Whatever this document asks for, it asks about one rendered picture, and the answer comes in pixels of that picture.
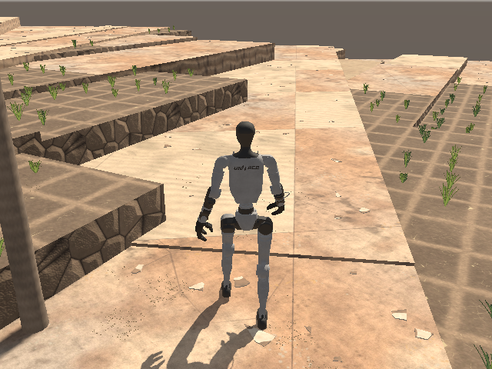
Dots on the robot left thigh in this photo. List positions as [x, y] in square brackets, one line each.
[228, 225]

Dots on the robot right hand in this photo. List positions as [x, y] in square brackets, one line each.
[278, 211]

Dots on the robot right upper arm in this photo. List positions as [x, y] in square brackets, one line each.
[273, 173]

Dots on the robot left hand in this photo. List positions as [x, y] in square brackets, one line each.
[199, 229]

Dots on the robot right foot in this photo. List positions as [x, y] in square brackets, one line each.
[262, 322]

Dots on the robot left forearm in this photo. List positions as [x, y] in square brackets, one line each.
[206, 208]

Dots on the robot right forearm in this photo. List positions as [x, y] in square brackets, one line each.
[279, 198]

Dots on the robot left upper arm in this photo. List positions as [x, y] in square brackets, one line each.
[217, 175]

